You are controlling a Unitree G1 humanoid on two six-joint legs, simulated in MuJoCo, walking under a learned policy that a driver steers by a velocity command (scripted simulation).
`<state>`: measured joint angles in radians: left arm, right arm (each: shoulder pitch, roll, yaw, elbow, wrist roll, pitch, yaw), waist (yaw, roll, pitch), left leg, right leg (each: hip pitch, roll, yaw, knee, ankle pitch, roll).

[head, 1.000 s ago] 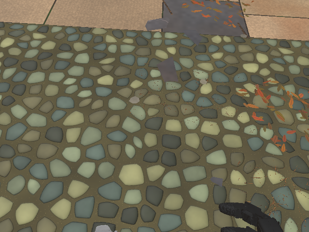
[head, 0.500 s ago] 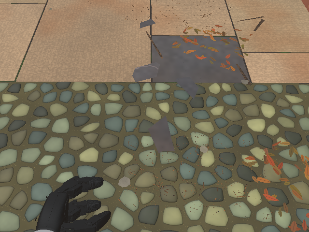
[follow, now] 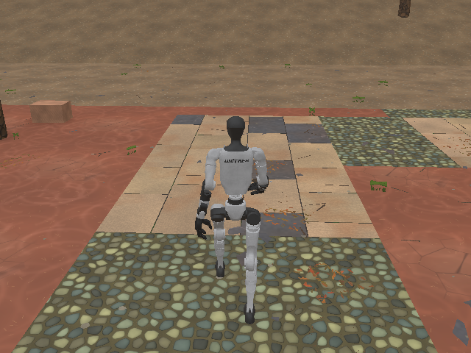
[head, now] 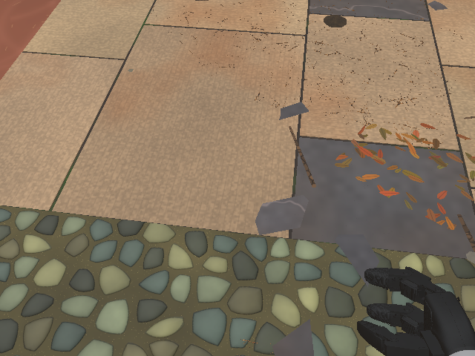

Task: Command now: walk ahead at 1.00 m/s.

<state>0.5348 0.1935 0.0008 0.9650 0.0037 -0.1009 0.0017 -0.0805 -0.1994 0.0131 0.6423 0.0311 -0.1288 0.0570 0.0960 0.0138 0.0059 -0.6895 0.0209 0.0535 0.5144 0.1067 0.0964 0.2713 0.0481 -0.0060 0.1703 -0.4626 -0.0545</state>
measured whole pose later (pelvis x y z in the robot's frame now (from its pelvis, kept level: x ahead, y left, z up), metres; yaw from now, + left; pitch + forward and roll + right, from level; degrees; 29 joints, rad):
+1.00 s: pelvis +0.96 -0.01 +0.00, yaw +0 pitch +2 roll -1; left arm 0.52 0.23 0.02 0.95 0.00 -0.09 0.00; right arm -0.06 -0.22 0.00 0.66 0.03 -0.12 0.06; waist 0.09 0.01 0.01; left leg -0.66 0.02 0.04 0.50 0.09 0.09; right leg 0.28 0.03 0.00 0.17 -0.46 -0.04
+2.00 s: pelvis +1.92 -0.02 +0.00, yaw +0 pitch +2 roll -1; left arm 0.51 0.24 0.03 0.95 0.00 -0.08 0.00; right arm -0.04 -0.24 0.00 0.67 0.03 -0.11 0.06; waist 0.08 0.00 0.01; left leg -0.65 0.02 0.04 0.50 0.09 0.08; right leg 0.29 0.02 -0.01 0.18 -0.47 -0.02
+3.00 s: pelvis +2.48 +0.04 +0.03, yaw -1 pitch +5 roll -1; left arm 0.23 0.28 0.06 0.78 -0.04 -0.06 -0.01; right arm 0.26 -0.25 -0.04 0.87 0.00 -0.11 -0.01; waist -0.03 -0.04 -0.11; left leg -0.36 0.05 0.06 0.56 -0.28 0.01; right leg -0.52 0.02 0.06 0.87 -0.33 -0.07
